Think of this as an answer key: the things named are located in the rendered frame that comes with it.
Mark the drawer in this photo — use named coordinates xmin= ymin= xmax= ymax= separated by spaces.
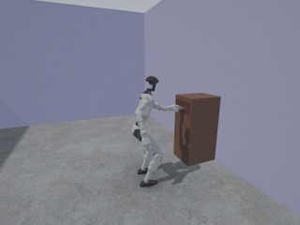
xmin=176 ymin=99 xmax=191 ymax=116

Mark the cabinet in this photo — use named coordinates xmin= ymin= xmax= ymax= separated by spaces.
xmin=173 ymin=93 xmax=221 ymax=166

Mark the robot right hand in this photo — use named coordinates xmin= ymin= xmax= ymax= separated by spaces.
xmin=142 ymin=136 xmax=152 ymax=154

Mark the humanoid robot torso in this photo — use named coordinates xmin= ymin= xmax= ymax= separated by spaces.
xmin=131 ymin=92 xmax=154 ymax=137

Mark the robot left forearm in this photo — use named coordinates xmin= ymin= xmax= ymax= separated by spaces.
xmin=158 ymin=105 xmax=172 ymax=112

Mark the robot left hand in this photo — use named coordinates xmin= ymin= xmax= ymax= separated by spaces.
xmin=171 ymin=104 xmax=180 ymax=113

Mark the robot right upper arm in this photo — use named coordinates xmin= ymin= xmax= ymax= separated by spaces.
xmin=135 ymin=94 xmax=153 ymax=116

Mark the robot right forearm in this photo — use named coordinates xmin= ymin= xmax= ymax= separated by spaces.
xmin=136 ymin=111 xmax=147 ymax=138

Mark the robot left foot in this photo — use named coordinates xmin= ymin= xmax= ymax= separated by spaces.
xmin=138 ymin=168 xmax=148 ymax=174

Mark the robot left upper arm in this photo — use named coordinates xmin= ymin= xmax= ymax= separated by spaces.
xmin=153 ymin=101 xmax=160 ymax=109

